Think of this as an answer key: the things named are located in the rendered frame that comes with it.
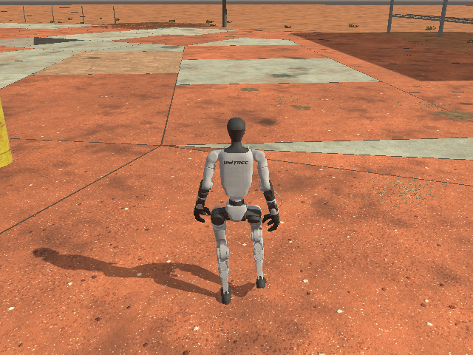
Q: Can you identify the right robot shin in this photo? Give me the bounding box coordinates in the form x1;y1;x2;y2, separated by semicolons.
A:
253;229;264;279

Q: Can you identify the robot left forearm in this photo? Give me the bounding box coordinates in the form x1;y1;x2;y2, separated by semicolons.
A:
195;179;209;209

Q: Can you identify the robot left hand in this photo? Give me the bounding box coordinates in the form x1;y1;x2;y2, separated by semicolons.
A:
194;207;211;223

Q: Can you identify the robot left upper arm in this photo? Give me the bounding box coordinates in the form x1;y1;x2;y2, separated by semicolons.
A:
201;149;221;190

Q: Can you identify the left robot foot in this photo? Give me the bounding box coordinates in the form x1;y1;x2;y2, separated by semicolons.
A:
221;286;231;305

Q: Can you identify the robot right hand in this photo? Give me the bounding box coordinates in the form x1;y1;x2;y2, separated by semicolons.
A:
262;213;280;231

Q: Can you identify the robot right upper arm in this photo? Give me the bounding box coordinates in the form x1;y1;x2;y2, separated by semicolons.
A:
252;149;271;192

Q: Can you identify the robot right forearm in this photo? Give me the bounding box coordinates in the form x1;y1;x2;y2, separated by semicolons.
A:
263;180;279;215

